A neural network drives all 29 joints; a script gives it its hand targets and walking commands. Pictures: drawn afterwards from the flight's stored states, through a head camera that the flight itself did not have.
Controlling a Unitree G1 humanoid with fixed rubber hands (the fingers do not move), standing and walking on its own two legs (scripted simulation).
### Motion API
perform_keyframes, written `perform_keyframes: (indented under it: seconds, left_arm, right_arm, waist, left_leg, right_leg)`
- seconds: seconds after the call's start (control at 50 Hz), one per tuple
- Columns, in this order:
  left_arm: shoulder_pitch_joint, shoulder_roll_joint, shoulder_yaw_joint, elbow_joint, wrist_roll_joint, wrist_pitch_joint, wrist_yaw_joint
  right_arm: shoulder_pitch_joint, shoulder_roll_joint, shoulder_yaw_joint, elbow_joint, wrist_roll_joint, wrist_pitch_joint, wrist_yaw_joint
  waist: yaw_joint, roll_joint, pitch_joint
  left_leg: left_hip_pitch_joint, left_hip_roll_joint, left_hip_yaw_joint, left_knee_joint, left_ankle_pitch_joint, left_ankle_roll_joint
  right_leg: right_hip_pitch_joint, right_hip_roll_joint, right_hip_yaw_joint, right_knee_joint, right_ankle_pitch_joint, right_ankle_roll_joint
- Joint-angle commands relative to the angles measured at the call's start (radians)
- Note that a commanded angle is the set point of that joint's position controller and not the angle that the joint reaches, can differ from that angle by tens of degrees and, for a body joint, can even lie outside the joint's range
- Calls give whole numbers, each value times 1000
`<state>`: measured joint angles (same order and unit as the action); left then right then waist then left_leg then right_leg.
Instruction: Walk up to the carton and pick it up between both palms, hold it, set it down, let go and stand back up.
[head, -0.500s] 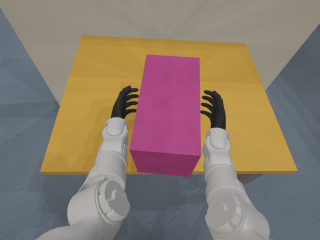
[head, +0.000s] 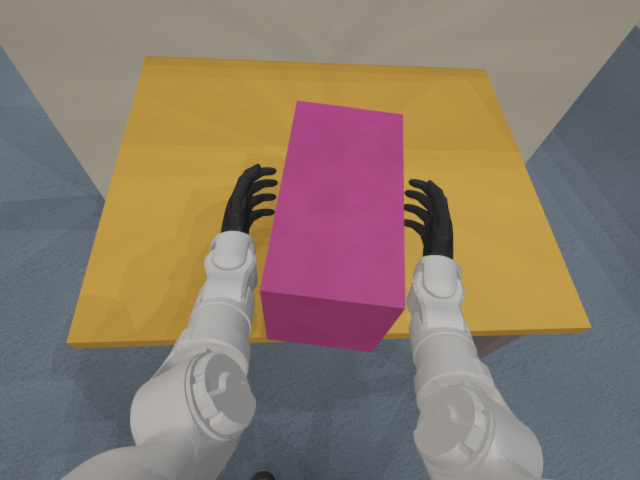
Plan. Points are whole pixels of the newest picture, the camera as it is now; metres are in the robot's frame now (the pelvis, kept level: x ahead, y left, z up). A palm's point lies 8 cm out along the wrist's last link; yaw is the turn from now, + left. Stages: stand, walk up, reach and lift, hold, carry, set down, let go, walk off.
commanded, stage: set down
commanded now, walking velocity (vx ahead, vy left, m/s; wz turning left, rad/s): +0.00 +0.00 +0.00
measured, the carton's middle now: (334, 227) +0.47 +0.01 -0.04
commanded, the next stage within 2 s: none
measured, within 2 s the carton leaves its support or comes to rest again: neither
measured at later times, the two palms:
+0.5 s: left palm (188, 212) +0.43 +0.20 +0.03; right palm (435, 241) +0.42 -0.12 +0.03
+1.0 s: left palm (180, 167) +0.45 +0.20 +0.10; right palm (469, 199) +0.44 -0.13 +0.10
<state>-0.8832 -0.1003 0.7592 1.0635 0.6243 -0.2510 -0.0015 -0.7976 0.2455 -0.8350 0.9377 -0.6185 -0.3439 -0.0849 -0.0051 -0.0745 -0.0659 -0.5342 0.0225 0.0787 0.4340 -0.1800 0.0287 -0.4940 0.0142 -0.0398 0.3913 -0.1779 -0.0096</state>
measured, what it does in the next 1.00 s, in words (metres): stands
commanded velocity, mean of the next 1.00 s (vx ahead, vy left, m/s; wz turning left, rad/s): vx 0.00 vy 0.00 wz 0.00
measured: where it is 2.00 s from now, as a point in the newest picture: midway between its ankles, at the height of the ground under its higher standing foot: outside the picture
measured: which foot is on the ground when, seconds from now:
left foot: down 0.00-1.00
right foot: down 0.00-1.00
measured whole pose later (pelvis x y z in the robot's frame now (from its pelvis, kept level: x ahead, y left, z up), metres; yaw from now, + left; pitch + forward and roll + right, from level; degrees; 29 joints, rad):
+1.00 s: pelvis -0.02 +0.00 -0.01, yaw +1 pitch +21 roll -2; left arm -1.19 0.29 0.02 1.53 -0.18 -0.20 0.04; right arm -1.05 -0.11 -0.15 1.25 0.14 -0.09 -0.14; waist -0.04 -0.03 -0.25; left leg -0.73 0.03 0.06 0.53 -0.18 0.02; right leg -0.68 0.01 -0.06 0.47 -0.17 -0.01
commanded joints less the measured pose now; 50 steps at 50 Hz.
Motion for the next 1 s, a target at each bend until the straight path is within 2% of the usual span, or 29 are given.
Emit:
perform_keyframes:
  seconds: [0.0, 0.04, 0.08, 0.1, 0.14, 0.18, 0.24, 0.34, 0.44, 0.52, 0.6, 0.72, 0.8, 0.86, 0.98]
  left_arm:
    - [-351, -182, -123, 45, 14, -37, -31]
    - [-351, -55, -108, 46, -17, -45, -3]
    - [-347, 186, -98, 38, -94, -56, 59]
    - [-372, 233, -154, 46, -159, -57, 84]
    - [-414, 252, -250, 94, -269, -64, 103]
    - [-460, 296, -310, 161, -359, -91, 103]
    - [-527, 357, -413, 228, -467, -127, 103]
    - [-637, 396, -611, 336, -652, -134, 104]
    - [-704, 423, -742, 436, -790, -138, 81]
    - [-731, 426, -796, 461, -829, -127, 63]
    - [-744, 432, -808, 445, -831, -116, 54]
    - [-777, 474, -764, 327, -799, -82, 57]
    - [-772, 502, -732, 296, -785, -47, 53]
    - [-769, 512, -731, 302, -790, -18, 47]
    - [-760, 526, -743, 313, -820, 44, 32]
  right_arm:
    - [-312, 351, 255, 146, -52, -9, 104]
    - [-301, 213, 242, 141, -13, -6, 81]
    - [-292, -47, 247, 132, 94, 1, 29]
    - [-325, -92, 304, 140, 170, 7, 2]
    - [-369, -95, 405, 165, 282, 12, -30]
    - [-409, -116, 456, 159, 345, 3, -50]
    - [-456, -202, 490, 167, 426, -3, -60]
    - [-552, -352, 525, 202, 539, 18, -50]
    - [-640, -432, 571, 223, 611, 43, -45]
    - [-664, -464, 608, 272, 664, 66, -40]
    - [-667, -482, 626, 305, 695, 82, -34]
    - [-682, -511, 630, 234, 720, 106, -33]
    - [-686, -507, 652, 176, 732, 143, -41]
    - [-691, -497, 669, 150, 745, 181, -49]
    - [-705, -493, 719, 114, 786, 251, -66]
  waist:
    - [71, 72, -537]
    - [70, 73, -560]
    - [68, 80, -605]
    - [58, 88, -620]
    - [52, 91, -641]
    - [45, 72, -714]
    - [32, 114, -830]
    - [0, 186, -879]
    - [-29, 167, -862]
    - [-45, 174, -848]
    - [-50, 188, -856]
    - [-35, 215, -932]
    - [-23, 180, -930]
    - [-23, 156, -883]
    - [-22, 124, -816]
  left_leg:
    - [161, -7, 38, 39, 416, 13]
    - [173, -7, 37, 47, 421, 7]
    - [182, -10, 35, 61, 444, -1]
    - [169, -10, 29, 69, 445, -3]
    - [112, -11, 19, 91, 413, -3]
    - [29, -16, 16, 123, 355, -1]
    - [50, -12, 1, 166, 343, -32]
    - [248, 19, -42, 248, 392, -89]
    - [207, 21, -65, 273, 314, -95]
    - [205, 19, -73, 264, 296, -100]
    - [215, 17, -74, 244, 314, -105]
    - [268, 8, -59, 213, 397, -119]
    - [241, -5, -43, 174, 385, -104]
    - [211, -9, -38, 132, 326, -92]
    - [235, -9, -40, 82, 305, -82]
  right_leg:
    - [325, -19, -5, 59, 340, 30]
    - [311, -15, 1, 64, 332, 32]
    - [305, -2, 17, 71, 348, 33]
    - [293, 7, 22, 72, 359, 33]
    - [263, 5, 33, 83, 369, 30]
    - [267, -6, 49, 124, 393, 34]
    - [206, -1, 35, 166, 369, 27]
    - [-141, 28, -21, 142, 135, -15]
    - [-207, 16, -31, 172, 93, -16]
    - [-201, 12, -37, 181, 107, -12]
    - [-184, 13, -39, 170, 132, -13]
    - [-96, 17, -32, 137, 233, -4]
    - [19, 9, -12, 115, 293, 11]
    - [77, 2, 0, 97, 281, 19]
    - [137, 2, 4, 59, 276, 23]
